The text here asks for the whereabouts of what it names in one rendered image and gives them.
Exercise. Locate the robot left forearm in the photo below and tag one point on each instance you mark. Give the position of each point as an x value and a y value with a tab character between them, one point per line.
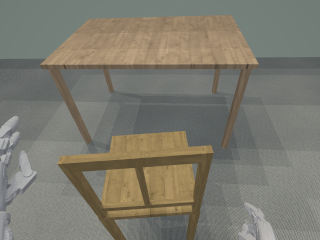
5	231

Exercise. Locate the robot left hand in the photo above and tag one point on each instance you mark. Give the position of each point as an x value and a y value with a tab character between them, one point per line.
20	182

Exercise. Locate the chair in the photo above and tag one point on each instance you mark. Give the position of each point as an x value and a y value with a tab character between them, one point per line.
147	175

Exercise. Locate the robot right hand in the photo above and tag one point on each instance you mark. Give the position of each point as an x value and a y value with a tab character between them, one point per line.
261	231

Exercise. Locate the table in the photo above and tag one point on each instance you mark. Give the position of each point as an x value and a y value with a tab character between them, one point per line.
170	42

